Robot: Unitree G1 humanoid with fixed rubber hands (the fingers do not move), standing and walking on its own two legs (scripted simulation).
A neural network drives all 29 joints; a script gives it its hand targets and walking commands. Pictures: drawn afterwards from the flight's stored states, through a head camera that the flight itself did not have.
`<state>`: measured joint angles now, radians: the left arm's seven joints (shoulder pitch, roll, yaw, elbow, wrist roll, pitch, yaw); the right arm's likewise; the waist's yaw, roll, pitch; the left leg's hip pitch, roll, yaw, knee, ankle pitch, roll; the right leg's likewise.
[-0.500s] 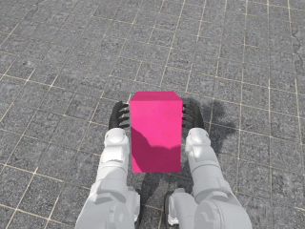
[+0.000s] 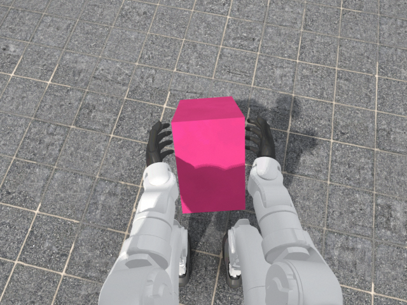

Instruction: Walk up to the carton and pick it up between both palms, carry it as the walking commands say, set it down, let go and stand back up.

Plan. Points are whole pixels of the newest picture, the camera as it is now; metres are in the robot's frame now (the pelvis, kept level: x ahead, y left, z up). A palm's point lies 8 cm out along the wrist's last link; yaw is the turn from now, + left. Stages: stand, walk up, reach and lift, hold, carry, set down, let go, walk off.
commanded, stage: set down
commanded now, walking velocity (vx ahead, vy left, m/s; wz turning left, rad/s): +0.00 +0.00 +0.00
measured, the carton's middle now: (209, 149) +0.43 -0.01 -0.18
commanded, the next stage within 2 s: none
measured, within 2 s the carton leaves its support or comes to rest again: neither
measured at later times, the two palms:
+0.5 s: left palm (165, 155) +0.40 +0.10 -0.15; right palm (257, 151) +0.41 -0.12 -0.14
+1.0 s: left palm (169, 153) +0.43 +0.10 -0.23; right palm (249, 150) +0.44 -0.12 -0.23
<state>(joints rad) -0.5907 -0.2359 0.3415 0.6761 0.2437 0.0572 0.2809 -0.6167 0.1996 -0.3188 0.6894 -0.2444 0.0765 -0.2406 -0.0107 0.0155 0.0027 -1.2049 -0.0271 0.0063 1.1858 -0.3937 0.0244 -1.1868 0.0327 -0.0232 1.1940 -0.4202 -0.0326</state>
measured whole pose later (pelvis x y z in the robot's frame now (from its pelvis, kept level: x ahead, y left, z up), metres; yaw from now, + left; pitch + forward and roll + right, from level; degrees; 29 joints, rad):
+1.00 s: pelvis -0.03 +0.00 -0.15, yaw -3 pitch +36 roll +0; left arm -0.95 -0.15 0.44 0.68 0.24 0.22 0.26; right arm -1.00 0.12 -0.40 0.76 -0.24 0.20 -0.24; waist 0.01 -0.01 -0.02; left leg -1.85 -0.07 -0.01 1.73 -0.52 0.00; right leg -1.85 0.08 0.00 1.74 -0.53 -0.02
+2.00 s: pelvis -0.03 +0.00 -0.26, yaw -3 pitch +38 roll +1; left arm -1.27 0.00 0.44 0.76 0.15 0.23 0.21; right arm -1.37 -0.08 -0.28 0.95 -0.09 0.21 -0.22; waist 0.03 -0.01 0.23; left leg -2.18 -0.08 0.02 2.09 -0.58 -0.01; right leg -2.20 0.10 -0.01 2.10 -0.57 -0.01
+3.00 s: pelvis -0.01 +0.01 -0.28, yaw -2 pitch +42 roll +1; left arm -1.39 0.04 0.59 0.79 0.24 0.16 0.03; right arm -1.47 -0.06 -0.49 0.90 -0.32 0.16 -0.02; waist 0.02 0.03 0.25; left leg -2.27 -0.11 0.02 2.17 -0.63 -0.01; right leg -2.27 0.08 -0.01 2.19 -0.64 -0.01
